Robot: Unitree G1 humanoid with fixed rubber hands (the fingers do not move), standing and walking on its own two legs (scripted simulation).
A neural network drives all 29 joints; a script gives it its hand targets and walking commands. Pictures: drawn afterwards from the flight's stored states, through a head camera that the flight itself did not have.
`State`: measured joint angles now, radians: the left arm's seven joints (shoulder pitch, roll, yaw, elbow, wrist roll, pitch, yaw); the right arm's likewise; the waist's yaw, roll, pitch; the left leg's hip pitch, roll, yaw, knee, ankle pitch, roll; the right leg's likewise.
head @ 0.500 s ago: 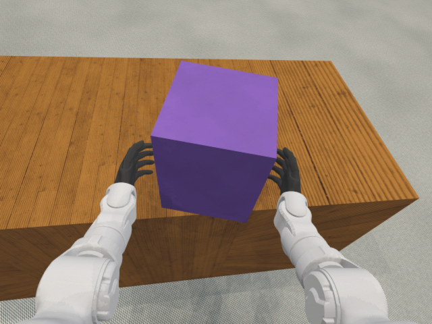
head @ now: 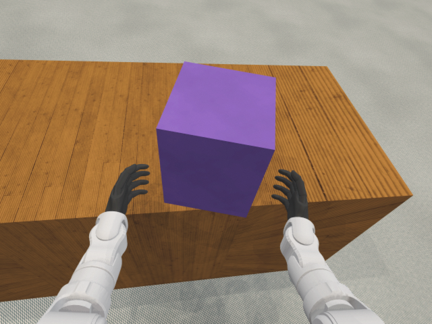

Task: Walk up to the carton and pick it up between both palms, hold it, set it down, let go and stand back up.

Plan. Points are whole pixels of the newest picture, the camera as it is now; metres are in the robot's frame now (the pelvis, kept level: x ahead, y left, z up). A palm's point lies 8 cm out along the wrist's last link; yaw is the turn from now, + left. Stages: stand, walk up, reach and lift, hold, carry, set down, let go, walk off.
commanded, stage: set down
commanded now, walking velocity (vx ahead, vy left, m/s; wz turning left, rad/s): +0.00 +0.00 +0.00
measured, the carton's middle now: (216, 143) +0.50 -0.04 +0.02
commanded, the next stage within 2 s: none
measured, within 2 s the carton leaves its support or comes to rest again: neither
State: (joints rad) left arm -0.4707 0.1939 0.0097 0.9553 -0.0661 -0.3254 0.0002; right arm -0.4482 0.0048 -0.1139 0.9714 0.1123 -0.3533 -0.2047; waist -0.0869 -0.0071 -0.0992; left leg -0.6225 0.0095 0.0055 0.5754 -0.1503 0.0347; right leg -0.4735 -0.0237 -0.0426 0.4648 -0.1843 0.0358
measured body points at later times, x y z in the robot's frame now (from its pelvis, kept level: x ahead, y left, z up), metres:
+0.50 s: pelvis +0.01 -0.02 +0.01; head +0.05 +0.01 +0.46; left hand +0.31 +0.18 +0.00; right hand +0.27 -0.20 +0.02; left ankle +0.08 +0.08 -0.73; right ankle +0.02 -0.17 -0.73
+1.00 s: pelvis +0.02 -0.03 +0.01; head +0.05 +0.00 +0.46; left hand +0.25 +0.20 -0.01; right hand +0.24 -0.20 +0.00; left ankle +0.08 +0.07 -0.73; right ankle +0.02 -0.17 -0.73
